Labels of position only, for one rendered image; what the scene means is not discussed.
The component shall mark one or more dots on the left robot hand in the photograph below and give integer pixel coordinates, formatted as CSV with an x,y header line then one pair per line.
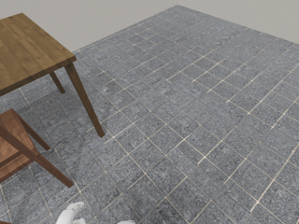
x,y
67,216

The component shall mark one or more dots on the chair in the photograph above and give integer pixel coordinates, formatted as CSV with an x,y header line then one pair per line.
x,y
17,149

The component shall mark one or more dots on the table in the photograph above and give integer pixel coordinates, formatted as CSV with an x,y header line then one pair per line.
x,y
27,53

